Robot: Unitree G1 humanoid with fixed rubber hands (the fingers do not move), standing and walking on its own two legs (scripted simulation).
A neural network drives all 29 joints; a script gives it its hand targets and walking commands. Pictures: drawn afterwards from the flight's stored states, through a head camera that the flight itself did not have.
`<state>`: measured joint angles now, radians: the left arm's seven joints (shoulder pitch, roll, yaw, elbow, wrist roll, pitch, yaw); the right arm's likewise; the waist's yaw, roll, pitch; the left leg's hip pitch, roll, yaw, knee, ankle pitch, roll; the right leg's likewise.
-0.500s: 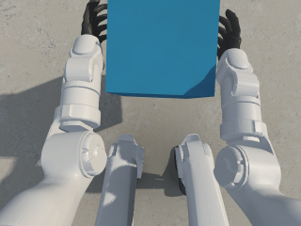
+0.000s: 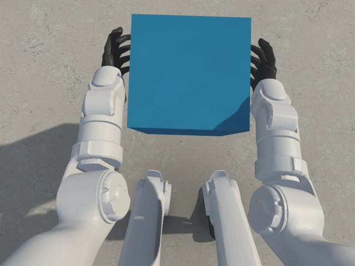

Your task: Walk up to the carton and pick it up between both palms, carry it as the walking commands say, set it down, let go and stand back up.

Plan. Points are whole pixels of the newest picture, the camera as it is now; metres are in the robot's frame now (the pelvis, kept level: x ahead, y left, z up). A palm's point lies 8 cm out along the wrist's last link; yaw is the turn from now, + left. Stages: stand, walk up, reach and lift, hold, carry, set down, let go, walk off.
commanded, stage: reach and lift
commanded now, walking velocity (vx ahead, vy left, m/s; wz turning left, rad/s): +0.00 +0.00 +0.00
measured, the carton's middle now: (186, 89) +0.49 +0.01 -0.14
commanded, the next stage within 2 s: none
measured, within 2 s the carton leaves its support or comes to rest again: neither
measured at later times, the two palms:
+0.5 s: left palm (100, 60) +0.49 +0.15 +0.01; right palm (285, 75) +0.47 -0.15 +0.01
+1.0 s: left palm (81, 49) +0.47 +0.15 +0.08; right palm (319, 69) +0.45 -0.15 +0.09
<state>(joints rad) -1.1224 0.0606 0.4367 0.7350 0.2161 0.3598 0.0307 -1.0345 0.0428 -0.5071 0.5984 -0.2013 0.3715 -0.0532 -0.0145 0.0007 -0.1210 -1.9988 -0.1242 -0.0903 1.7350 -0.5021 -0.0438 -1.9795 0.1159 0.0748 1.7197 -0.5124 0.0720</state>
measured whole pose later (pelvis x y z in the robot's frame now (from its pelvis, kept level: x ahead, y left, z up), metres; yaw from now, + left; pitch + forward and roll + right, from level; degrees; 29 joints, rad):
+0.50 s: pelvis +0.02 +0.00 +0.06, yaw +1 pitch +40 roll -1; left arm -0.97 0.01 0.44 0.72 0.24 0.35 0.03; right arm -0.89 0.08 -0.50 0.59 -0.23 0.36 -0.04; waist -0.02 0.01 -0.19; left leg -1.75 -0.13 -0.11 1.54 -0.48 -0.04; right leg -1.73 0.11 0.09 1.52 -0.49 0.06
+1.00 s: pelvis +0.04 +0.00 +0.13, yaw +1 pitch +35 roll -1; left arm -0.80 -0.05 0.42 0.68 0.24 0.33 0.02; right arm -0.71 0.12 -0.47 0.56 -0.23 0.34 -0.03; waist -0.03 0.01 -0.20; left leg -1.45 -0.12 -0.12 1.29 -0.44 -0.03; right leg -1.43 0.10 0.11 1.28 -0.45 0.05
